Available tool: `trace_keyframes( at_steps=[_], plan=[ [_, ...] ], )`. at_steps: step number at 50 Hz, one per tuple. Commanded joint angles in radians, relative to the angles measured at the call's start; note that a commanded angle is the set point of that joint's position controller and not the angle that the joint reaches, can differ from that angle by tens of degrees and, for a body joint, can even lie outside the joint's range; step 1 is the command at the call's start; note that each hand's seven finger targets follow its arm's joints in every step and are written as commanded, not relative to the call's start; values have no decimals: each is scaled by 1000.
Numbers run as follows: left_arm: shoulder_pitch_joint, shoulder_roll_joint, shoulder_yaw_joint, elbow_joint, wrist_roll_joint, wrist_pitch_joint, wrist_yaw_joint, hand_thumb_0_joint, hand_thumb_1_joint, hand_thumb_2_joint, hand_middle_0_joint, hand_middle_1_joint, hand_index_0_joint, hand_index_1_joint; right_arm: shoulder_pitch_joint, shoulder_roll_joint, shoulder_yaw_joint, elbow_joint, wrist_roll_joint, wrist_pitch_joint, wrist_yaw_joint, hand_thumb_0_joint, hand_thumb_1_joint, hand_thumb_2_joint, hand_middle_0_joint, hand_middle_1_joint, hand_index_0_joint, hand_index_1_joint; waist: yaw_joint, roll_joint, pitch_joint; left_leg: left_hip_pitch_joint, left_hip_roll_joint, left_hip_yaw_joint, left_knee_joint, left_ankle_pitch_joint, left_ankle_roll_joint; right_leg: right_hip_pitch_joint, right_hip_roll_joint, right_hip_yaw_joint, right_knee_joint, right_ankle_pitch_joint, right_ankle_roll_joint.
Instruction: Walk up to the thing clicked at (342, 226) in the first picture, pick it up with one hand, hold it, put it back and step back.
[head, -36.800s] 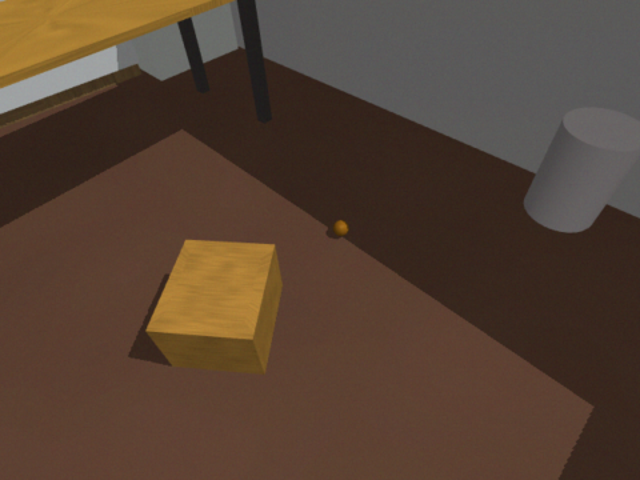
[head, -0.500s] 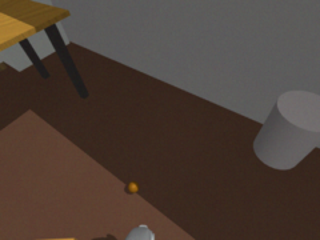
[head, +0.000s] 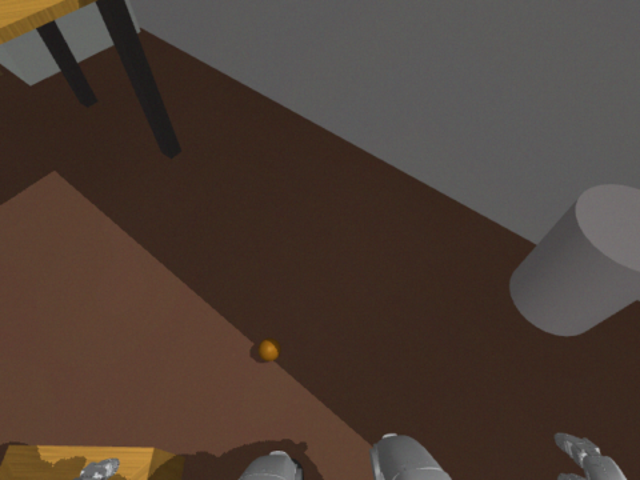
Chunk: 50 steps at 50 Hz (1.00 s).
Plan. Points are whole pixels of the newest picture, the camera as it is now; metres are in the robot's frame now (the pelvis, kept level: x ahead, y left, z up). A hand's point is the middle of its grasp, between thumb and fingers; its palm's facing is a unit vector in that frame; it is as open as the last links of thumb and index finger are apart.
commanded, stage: walk up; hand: left
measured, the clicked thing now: (269, 349) +0.50 +0.19 -0.73
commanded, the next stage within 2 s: none
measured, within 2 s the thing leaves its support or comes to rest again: neither
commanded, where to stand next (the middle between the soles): +0.10 -0.03 m, yaw -4 degrees
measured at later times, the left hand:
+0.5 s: hand out of the picture -0.01 +0.25 -0.15, palm faces -0.05 -0.92 -0.40, open 7.3 cm
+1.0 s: hand out of the picture +0.06 +0.22 -0.15, palm faces -0.02 -0.91 -0.42, open 7.3 cm
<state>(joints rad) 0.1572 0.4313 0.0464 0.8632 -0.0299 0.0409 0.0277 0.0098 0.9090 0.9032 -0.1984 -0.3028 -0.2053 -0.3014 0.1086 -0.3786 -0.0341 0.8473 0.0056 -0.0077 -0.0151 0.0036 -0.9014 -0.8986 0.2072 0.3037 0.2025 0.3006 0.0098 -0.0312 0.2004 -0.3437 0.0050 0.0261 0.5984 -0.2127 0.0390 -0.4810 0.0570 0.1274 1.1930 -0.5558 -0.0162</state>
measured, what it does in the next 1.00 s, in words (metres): steps on the spot: right foot, then left foot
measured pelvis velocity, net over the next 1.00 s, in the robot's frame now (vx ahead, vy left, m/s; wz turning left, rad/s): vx -0.04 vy -0.04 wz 0.01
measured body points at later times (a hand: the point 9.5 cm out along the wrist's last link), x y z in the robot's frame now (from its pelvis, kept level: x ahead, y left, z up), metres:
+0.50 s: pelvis -0.08 -0.02 -0.01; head -0.05 -0.03 +0.44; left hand -0.01 +0.30 -0.12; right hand -0.03 -0.35 -0.13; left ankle -0.07 +0.10 -0.71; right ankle -0.09 -0.15 -0.73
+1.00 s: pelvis -0.04 -0.04 -0.01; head +0.01 -0.06 +0.44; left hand +0.06 +0.27 -0.12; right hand -0.01 -0.37 -0.14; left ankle -0.08 +0.09 -0.71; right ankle +0.07 -0.17 -0.73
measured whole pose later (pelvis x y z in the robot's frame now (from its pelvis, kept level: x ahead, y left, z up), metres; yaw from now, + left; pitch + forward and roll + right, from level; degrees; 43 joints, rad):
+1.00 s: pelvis -0.04 -0.04 -0.01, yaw +0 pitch -3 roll -1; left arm 0.14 0.36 0.05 0.94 0.00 -0.04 0.02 0.01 0.91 0.90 -0.20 -0.30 -0.21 -0.30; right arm 0.26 -0.42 -0.05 0.89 0.01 0.04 0.00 0.01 -0.90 -0.90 0.20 0.30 0.20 0.30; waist -0.04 0.04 0.17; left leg -0.27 -0.01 -0.08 0.86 -0.51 0.02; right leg -0.40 -0.03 -0.04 0.59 -0.14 0.00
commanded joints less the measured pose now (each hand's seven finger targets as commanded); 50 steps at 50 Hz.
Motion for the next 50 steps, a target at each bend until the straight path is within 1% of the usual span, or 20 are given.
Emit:
trace_keyframes(
  at_steps=[1, 7, 12, 13, 14, 15, 16, 19, 23, 26, 27, 29, 30, 31, 34, 39, 43, 46, 48, 50],
  plan=[
    [148, 152, 47, -16, 9, 18, 5, 0, 900, 900, -200, -300, -200, -300, 25, -271, -79, -74, -7, -4, -28, 0, -900, -900, 200, 300, 200, 300, 1, 138, -254, 120, 261, -177, -119, 535, 197, 21, 0, 27, 76, 90, 19],
    [96, 162, 60, -63, 25, 3, -3, 0, 900, 900, -200, -300, -200, -300, 22, -283, -88, -115, -21, 5, -25, 0, -900, -900, 200, 300, 200, 300, -21, 222, -326, 204, 310, -216, -37, 553, 240, 51, -61, -33, -187, 67, 34],
    [217, 148, 82, 0, 52, -15, -26, 0, 900, 900, -200, -300, -200, -300, -37, -290, -85, -128, -22, 27, -9, 0, -900, -900, 200, 300, 200, 300, 49, 184, -355, 5, 230, -164, 48, 96, 138, 321, -48, -131, -628, 197, -15],
    [212, 180, 94, 1, 67, -29, -25, 0, 900, 900, -200, -300, -200, -300, -15, -248, -74, -124, -20, 32, -6, 0, -900, -900, 200, 300, 200, 300, 46, 55, -302, -135, 153, -114, 166, -85, 81, 354, -99, 15, -720, 100, -43],
    [157, 265, 112, -30, 83, -39, -20, 0, 900, 900, -200, -300, -200, -300, -5, -172, -51, -132, -12, 29, -7, 0, -900, -900, 200, 300, 200, 300, 37, -215, -220, -361, -7, -39, 330, -329, 3, 337, -321, 416, -833, 26, -126],
    [78, 345, 124, -73, 83, -40, -17, 0, 900, 900, -200, -300, -200, -300, -80, -223, -68, -137, -15, 20, -28, 0, -900, -900, 200, 300, 200, 300, 76, -171, -190, -255, -45, -166, 429, -411, -27, 127, -458, 519, -854, 126, -271],
    [-9, 341, 120, -93, 80, -42, -14, 0, 900, 900, -200, -300, -200, -300, -67, -267, -84, -107, -21, 9, -29, 0, -900, -900, 200, 300, 200, 300, 40, -166, -158, -126, -5, -184, 487, -358, -29, -16, -481, 520, -856, 157, -286],
    [-39, 180, 84, -75, 78, -60, -7, 0, 900, 900, -200, -300, -200, -300, 33, -209, -69, -30, 9, -5, -7, 0, -900, -900, 200, 300, 200, 300, -14, -97, -161, -131, -72, -109, 449, -233, -29, 146, -263, 116, -713, 485, -174],
    [73, 232, 107, -70, 91, -64, -32, 0, 900, 900, -200, -300, -200, -300, 60, -227, -62, -18, -11, -38, 14, 0, -900, -900, 200, 300, 200, 300, 66, -211, -191, -144, -55, 19, 173, -297, -45, 344, -255, 166, -776, 43, -185],
    [68, 241, 103, -77, 74, -55, -57, 0, 900, 900, -200, -300, -200, -300, 161, -219, -79, 3, -24, -63, 26, 0, -900, -900, 200, 300, 200, 300, 5, -160, -173, 39, -50, 41, -128, -233, -8, 285, -275, 151, -722, -41, -176],
    [61, 208, 85, -81, 71, -51, -58, 0, 900, 900, -200, -300, -200, -300, 241, -226, -92, 29, -28, -73, 21, 0, -900, -900, 200, 300, 200, 300, -44, -57, -182, 258, -41, -38, -225, -208, 18, 119, -229, 86, -579, -30, -129],
    [27, 97, 57, -116, 49, -54, -52, 0, 900, 900, -200, -300, -200, -300, 329, -380, -129, 17, -59, -88, 16, 0, -900, -900, 200, 300, 200, 300, -91, 243, -101, 469, 342, -758, -416, -585, 155, -446, -21, -119, -126, -9, -21],
    [-66, 203, 78, -122, 65, -66, -44, 0, 900, 900, -200, -300, -200, -300, 331, -406, -136, 13, -32, -87, 21, 0, -900, -900, 200, 300, 200, 300, -123, 131, -6, 303, 439, -891, -476, -686, 268, -414, -105, 15, -127, -1, -30],
    [-61, 230, 78, -116, 59, -76, -48, 0, 900, 900, -200, -300, -200, -300, 289, -381, -128, 3, -29, -92, 23, 0, -900, -900, 200, 300, 200, 300, -86, 78, 41, 248, 417, -808, -470, -638, 277, -364, -136, 40, -135, 66, -35],
    [53, 198, 81, -63, 44, -75, -69, 0, 900, 900, -200, -300, -200, -300, 263, -271, -88, -8, -21, -113, 15, 0, -900, -900, 200, 300, 200, 300, -26, 62, -9, 264, 221, -407, -414, -226, 94, -241, -137, 11, -215, 259, -18],
    [79, 140, 59, -20, 35, -75, -65, 0, 900, 900, -200, -300, -200, -300, 159, -239, -69, -30, -25, -81, 20, 0, -900, -900, 200, 300, 200, 300, -1, 223, -72, 19, 126, -126, -364, -54, 116, 87, -124, -127, -424, 349, 28],
    [35, 137, 59, 6, 9, -86, -10, 0, 900, 900, -200, -300, -200, -300, 167, -230, -67, -48, -25, -15, 26, 0, -900, -900, 200, 300, 200, 300, -29, 235, -131, 43, 89, -95, -116, 450, 110, 245, -66, -198, -598, 441, 21],
    [115, 179, 69, 48, 23, -93, 20, 0, 900, 900, -200, -300, -200, -300, 177, -185, -54, -43, 5, 16, 23, 0, -900, -900, 200, 300, 200, 300, 26, 85, -207, 13, 12, -70, 147, 283, 45, 414, -78, -184, -766, 623, -5],
    [124, 254, 82, 24, 42, -107, 22, 0, 900, 900, -200, -300, -200, -300, 288, -120, -30, -33, 16, 18, 12, 0, -900, -900, 200, 300, 200, 300, 9, -155, -300, -135, -97, -113, 422, -357, -5, 503, -455, 261, -797, 944, -132],
    [-5, 257, 79, -7, 38, -95, 27, 0, 900, 900, -200, -300, -200, -300, 285, -222, -65, 8, 2, 48, -9, 0, -900, -900, 200, 300, 200, 300, -14, -120, -297, -52, -11, -175, 537, -421, -13, 311, -499, 331, -797, 663, -266]
  ],
)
